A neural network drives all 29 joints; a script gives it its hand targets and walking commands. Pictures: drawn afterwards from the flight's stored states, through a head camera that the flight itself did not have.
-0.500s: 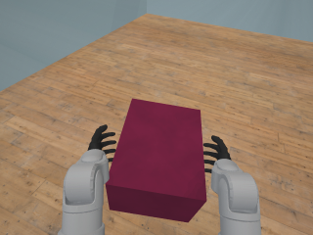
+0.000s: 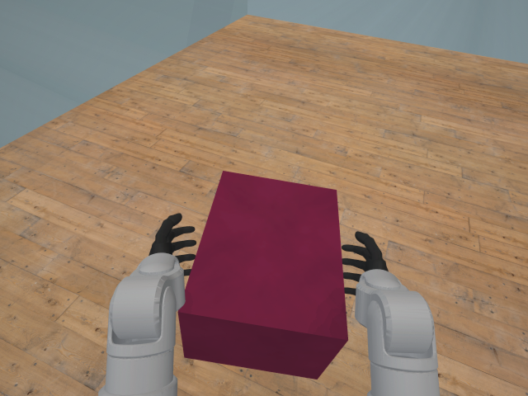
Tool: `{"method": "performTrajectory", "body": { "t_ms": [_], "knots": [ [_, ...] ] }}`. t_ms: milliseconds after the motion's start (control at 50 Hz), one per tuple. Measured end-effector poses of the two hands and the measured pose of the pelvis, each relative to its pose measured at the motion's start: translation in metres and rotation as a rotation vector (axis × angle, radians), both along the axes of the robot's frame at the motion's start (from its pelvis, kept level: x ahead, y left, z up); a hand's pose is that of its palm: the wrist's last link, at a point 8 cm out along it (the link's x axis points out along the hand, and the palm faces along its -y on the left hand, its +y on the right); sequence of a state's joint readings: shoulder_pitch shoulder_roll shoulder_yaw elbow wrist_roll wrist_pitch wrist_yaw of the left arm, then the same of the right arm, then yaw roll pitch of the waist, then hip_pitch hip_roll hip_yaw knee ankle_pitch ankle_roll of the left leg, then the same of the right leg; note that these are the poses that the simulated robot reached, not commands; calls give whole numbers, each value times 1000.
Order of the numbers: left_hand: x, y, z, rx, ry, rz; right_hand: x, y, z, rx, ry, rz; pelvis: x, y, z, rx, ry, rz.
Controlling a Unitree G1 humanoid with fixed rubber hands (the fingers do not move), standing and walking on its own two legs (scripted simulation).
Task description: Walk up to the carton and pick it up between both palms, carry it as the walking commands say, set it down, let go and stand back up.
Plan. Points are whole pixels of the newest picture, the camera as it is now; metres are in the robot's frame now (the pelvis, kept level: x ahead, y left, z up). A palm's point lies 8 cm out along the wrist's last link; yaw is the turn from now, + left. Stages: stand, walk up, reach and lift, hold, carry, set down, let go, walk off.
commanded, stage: carry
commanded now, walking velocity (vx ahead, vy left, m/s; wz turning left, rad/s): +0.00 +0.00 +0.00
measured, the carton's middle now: (266, 267) +0.33 +0.00 +0.02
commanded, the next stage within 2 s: none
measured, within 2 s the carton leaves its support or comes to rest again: neither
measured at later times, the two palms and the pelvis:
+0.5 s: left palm (164, 265) +0.27 +0.14 +0.11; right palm (374, 281) +0.26 -0.14 +0.10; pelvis +0.00 +0.00 +0.00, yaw +0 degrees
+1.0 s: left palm (236, 213) +0.39 +0.06 +0.09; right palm (412, 240) +0.34 -0.23 +0.09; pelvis +0.09 -0.04 +0.00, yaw -8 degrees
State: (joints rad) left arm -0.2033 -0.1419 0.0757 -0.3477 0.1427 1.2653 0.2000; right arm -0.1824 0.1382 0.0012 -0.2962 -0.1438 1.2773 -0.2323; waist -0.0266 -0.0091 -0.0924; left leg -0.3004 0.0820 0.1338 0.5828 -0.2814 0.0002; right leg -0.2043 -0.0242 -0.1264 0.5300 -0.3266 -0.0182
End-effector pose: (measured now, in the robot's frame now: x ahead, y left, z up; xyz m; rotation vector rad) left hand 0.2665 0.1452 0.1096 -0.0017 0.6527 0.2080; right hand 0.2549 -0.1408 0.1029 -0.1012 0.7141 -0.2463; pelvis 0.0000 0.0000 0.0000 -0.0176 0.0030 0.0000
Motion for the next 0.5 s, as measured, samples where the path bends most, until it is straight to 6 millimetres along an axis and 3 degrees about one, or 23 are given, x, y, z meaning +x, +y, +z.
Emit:
{"method": "performTrajectory", "body": {
  "t_ms": [500],
  "knots": [
    [2,0,-1,0,-1,-2,2,-1,0,5,-2,-1,0,0,0,0,0,0]
  ]
}}
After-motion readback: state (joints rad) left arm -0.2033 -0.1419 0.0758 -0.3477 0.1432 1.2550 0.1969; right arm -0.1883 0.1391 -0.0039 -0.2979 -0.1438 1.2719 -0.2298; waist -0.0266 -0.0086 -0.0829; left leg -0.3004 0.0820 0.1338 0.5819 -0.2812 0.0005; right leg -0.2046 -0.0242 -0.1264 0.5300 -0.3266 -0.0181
